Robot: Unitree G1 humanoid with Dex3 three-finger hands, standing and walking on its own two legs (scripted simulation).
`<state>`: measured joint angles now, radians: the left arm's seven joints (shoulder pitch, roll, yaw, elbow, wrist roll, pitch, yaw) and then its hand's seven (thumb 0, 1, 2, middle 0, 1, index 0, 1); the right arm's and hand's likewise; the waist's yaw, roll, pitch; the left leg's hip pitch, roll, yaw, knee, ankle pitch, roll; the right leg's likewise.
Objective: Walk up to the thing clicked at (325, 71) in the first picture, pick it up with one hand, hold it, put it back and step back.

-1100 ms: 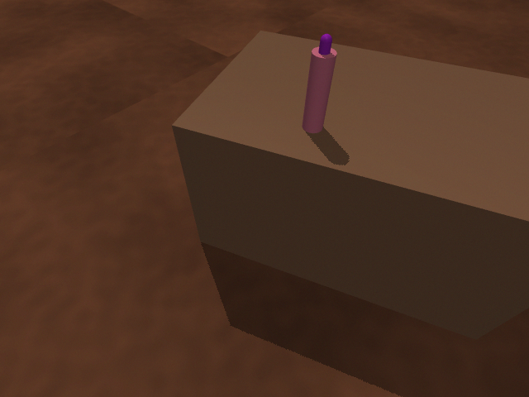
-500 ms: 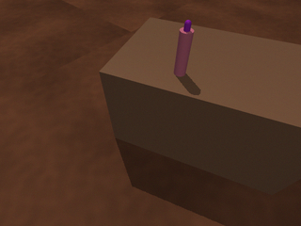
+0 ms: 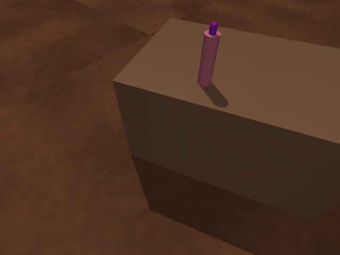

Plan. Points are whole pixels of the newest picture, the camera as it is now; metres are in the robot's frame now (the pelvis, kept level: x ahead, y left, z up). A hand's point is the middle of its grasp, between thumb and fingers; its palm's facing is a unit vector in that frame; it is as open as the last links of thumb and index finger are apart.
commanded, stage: stand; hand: left
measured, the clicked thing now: (208, 55) +0.84 -0.15 +0.00
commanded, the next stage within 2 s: walk up in 0.02 s
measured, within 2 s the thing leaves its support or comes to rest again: neither
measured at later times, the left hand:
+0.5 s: hand (109, 242) +0.18 +0.17 -0.16, palm faces -0.19 -0.91 -0.37, open 7.4 cm
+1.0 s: hand (148, 150) +0.47 +0.08 -0.15, palm faces -0.41 -0.83 -0.38, open 7.4 cm
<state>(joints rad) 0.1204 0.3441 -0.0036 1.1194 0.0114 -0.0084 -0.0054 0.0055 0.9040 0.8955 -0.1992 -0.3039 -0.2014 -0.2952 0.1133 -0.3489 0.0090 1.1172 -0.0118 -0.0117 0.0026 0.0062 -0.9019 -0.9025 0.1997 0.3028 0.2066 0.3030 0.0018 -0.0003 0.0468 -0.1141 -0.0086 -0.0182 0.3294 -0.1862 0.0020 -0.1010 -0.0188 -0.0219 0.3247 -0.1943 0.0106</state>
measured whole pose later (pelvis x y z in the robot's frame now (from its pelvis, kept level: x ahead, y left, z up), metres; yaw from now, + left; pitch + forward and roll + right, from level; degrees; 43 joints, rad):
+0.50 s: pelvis +0.09 -0.09 -0.02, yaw -12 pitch -4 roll -1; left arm 0.33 0.38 0.07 0.89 0.02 -0.02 -0.07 0.00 0.90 0.90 -0.20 -0.30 -0.20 -0.30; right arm 0.25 -0.46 -0.08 0.92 -0.03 -0.02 0.04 0.01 -0.90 -0.90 0.20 0.30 0.20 0.30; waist 0.03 0.05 0.09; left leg -0.39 0.06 0.03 1.01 -0.45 0.02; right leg -0.27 0.01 0.00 0.60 -0.27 -0.03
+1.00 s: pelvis +0.26 -0.13 -0.02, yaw -20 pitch -2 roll +0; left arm 0.20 0.43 0.05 0.82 0.01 -0.03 -0.04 0.01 0.91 0.90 -0.20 -0.30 -0.20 -0.29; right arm 0.40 -0.41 -0.05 0.83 -0.02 -0.05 0.02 0.01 -0.90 -0.90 0.20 0.30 0.21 0.30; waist -0.07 -0.02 0.13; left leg -0.14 0.06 0.13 0.58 -0.39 -0.01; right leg -0.46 -0.02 0.00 0.66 -0.19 -0.04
